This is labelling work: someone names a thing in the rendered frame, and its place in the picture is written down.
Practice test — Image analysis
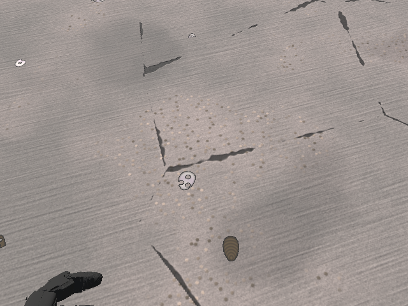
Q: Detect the left robot hand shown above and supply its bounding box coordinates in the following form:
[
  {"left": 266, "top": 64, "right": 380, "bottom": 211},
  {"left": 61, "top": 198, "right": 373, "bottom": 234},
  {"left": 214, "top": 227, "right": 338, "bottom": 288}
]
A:
[{"left": 24, "top": 271, "right": 103, "bottom": 306}]

